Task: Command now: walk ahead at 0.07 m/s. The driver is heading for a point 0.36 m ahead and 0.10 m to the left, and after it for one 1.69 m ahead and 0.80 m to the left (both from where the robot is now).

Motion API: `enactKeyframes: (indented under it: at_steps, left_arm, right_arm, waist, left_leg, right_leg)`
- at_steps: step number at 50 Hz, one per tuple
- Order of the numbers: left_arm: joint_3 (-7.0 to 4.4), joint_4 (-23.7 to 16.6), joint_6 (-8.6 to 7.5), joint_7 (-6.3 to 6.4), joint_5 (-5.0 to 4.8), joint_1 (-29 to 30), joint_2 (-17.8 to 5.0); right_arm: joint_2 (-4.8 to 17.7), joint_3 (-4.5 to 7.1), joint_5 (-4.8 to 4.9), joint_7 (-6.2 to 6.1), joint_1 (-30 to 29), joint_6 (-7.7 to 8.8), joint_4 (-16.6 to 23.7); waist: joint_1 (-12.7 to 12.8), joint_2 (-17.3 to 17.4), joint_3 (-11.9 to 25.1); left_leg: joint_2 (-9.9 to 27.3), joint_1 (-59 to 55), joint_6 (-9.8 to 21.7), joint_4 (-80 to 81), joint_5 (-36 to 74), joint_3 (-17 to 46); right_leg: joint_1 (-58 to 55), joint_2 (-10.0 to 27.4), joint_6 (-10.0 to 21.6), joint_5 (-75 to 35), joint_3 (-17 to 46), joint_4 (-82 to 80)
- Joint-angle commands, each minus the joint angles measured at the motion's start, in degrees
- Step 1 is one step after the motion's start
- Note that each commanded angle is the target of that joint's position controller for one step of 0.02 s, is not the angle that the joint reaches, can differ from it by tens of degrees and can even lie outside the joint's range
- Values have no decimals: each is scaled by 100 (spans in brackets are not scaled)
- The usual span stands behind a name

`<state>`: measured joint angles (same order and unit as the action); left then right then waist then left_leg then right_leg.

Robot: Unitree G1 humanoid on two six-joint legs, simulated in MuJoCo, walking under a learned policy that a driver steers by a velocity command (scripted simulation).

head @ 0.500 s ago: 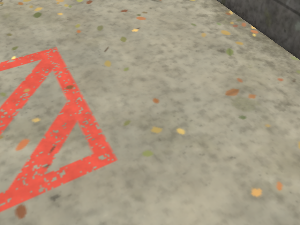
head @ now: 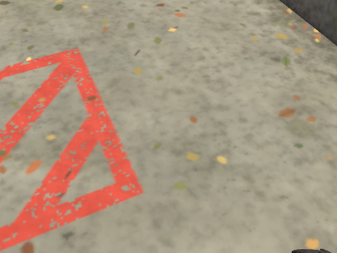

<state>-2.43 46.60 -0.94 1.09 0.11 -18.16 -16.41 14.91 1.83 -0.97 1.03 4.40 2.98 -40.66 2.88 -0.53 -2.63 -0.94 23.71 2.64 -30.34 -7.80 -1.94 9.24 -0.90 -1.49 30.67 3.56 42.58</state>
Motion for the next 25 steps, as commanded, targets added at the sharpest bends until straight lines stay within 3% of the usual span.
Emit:
enactKeyframes:
  at_steps: [1,2,4,6,9,10,11,12,14,17,21,23,24,25]
  left_arm:
    - [-160,-258,140,57,-110,-240,-676]
    - [-171,-262,245,103,-68,-114,-632]
    - [-158,-186,357,167,-18,-181,-486]
    - [-109,-66,321,167,27,-258,-314]
    - [-100,91,252,100,76,-299,-239]
    - [-104,30,241,93,159,-135,-298]
    - [-129,-107,227,122,193,54,-508]
    - [-264,-76,230,166,103,217,-966]
    - [-245,-112,146,208,101,402,-723]
    - [-330,-126,39,263,63,229,-799]
    - [-383,-315,53,386,-14,509,-830]
    - [-413,-377,90,402,-53,657,-865]
    - [-433,-388,93,393,-9,464,-840]
    - [-387,-581,95,377,63,646,-664]
  right_arm:
    - [670,152,66,-2,527,-60,98]
    - [625,122,52,18,184,-66,125]
    - [668,145,-27,1,-247,-101,126]
    - [613,141,-44,-43,-292,-128,64]
    - [545,109,55,-107,-305,-179,-67]
    - [422,60,67,-104,-149,-187,-161]
    - [406,43,37,-91,-39,-198,-227]
    - [558,113,67,-97,0,-225,-146]
    - [660,163,90,-142,-208,-227,-62]
    - [621,235,140,-160,-40,-257,-32]
    - [490,294,150,-36,168,-343,78]
    - [511,335,177,24,315,-379,84]
    - [832,440,161,5,363,-384,107]
    - [1251,564,135,-26,614,-378,90]
  waist:
    - [-342,710,1071]
    - [-260,637,661]
    - [-59,858,404]
    - [-58,899,534]
    - [25,697,689]
    - [-12,566,554]
    - [-114,338,283]
    - [-353,-338,-52]
    - [-252,-607,-173]
    - [-178,-831,105]
    - [-222,-952,337]
    - [-312,-662,329]
    - [-214,51,375]
    - [-266,1276,493]
  left_leg:
    - [1871,-2120,1253,1133,1191,2333]
    - [1693,-1544,1097,1355,529,2053]
    - [1340,-675,875,1638,-252,1600]
    - [1168,-487,859,1603,-299,1255]
    - [1005,-262,670,1419,-1193,1021]
    - [838,-59,409,1390,-1760,1018]
    - [661,95,157,1250,-2145,990]
    - [316,-68,-24,1077,-1990,646]
    - [110,-288,-75,409,-1236,474]
    - [-58,90,15,-477,-219,291]
    - [97,335,72,-1225,-1077,139]
    - [98,-145,216,-662,-685,121]
    - [317,-548,385,-212,750,699]
    - [995,-1195,1000,477,1644,2263]
  right_leg:
    - [1622,272,-220,742,203,1793]
    - [1617,375,-255,542,160,1522]
    - [980,440,-299,50,50,738]
    - [439,403,-262,-456,-94,35]
    - [-350,278,-101,-1933,-324,-1187]
    - [-490,330,-8,-2155,-224,-1490]
    - [-355,634,136,-2034,114,-1810]
    - [439,656,336,-855,118,-1842]
    - [802,672,374,-428,154,-2109]
    - [266,1132,548,-1672,412,-2043]
    - [6,1901,1005,-3349,653,-1691]
    - [301,1721,780,-3221,265,-1330]
    - [615,1241,439,-2628,-267,-699]
    - [1525,304,-125,-1672,-962,567]
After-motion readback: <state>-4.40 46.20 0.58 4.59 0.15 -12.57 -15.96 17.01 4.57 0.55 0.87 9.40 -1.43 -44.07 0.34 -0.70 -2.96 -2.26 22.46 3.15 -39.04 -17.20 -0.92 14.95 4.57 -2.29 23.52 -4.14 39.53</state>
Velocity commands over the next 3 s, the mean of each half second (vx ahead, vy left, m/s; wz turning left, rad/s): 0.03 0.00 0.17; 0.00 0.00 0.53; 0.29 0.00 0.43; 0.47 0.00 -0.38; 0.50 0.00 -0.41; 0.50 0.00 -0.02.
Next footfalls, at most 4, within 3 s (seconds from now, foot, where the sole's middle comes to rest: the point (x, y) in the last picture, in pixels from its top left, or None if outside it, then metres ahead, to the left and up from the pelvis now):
0.22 right None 0.07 -0.15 -0.76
0.86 right None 0.17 -0.13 -0.76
1.34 left None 0.06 0.13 -0.76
1.82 right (126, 252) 0.45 0.20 -0.76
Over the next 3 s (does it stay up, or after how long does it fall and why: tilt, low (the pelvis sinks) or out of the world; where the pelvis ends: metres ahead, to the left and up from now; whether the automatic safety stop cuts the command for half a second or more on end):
stays up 0.87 0.38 0.02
